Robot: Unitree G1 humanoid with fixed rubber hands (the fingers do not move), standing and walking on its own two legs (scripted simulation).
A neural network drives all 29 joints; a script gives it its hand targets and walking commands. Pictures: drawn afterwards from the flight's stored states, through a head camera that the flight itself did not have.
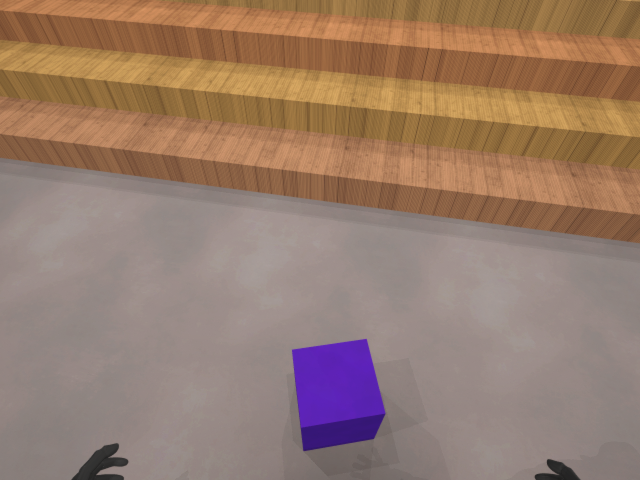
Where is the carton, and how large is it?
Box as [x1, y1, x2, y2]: [292, 339, 385, 450]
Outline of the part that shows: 366,339 292,350 303,450 370,439 374,437 385,413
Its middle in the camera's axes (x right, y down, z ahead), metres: +0.04 +0.45 +1.10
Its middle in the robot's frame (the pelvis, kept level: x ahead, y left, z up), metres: +0.43 -0.02 -0.66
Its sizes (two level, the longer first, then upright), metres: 0.210 0.200 0.250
